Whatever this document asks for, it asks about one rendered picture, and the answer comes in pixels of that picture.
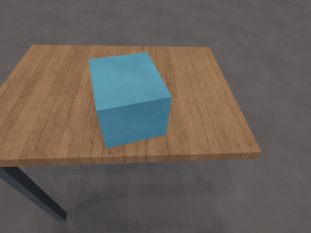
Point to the carton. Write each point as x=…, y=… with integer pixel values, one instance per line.
x=131, y=100

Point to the table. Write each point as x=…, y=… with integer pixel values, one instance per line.
x=48, y=115

